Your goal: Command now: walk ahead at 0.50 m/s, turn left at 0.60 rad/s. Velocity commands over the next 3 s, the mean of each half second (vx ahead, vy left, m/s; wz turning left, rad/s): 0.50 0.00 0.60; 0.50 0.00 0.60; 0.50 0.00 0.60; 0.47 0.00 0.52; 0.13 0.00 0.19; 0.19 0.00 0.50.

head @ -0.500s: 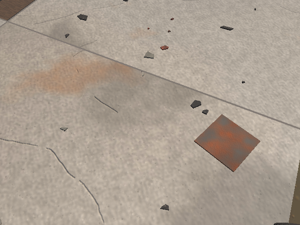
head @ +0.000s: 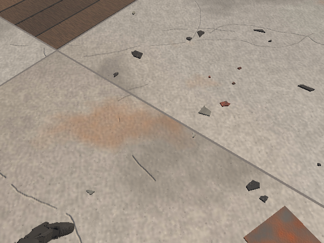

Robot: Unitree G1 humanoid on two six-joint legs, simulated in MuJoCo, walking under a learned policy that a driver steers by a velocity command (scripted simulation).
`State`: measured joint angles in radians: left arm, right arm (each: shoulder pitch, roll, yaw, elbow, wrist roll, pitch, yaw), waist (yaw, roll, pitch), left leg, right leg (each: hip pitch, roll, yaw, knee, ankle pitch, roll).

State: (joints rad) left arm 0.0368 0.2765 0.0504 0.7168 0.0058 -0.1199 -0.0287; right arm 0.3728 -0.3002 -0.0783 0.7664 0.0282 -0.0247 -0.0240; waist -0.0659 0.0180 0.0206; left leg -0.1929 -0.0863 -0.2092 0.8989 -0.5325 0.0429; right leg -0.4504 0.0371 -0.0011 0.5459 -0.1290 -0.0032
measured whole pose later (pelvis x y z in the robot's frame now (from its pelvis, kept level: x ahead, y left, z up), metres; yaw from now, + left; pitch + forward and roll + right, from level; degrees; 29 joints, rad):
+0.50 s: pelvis +0.26 +0.07 -0.01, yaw +18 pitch +2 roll -1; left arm 0.29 0.32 0.07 0.85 -0.01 -0.05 0.00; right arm 0.08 -0.30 -0.07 0.60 0.03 -0.02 0.04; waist 0.05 0.00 0.07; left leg -0.51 -0.02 0.04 0.64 -0.17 0.11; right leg -0.09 -0.09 -0.14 0.86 -0.51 0.04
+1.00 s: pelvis +0.55 +0.14 +0.00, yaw +35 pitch +2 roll -1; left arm 0.07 0.28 0.05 0.69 0.01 -0.11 -0.03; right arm 0.37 -0.30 -0.07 0.73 0.03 -0.02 -0.02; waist -0.06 0.02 0.01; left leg -0.24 -0.08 -0.19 0.99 -0.52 0.04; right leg -0.44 0.04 0.00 0.56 -0.16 -0.02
